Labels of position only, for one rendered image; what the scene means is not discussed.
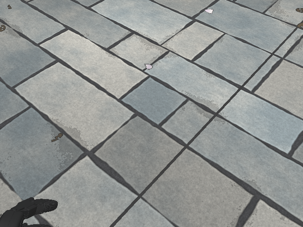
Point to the robot left hand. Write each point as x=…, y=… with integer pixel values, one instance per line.
x=14, y=217

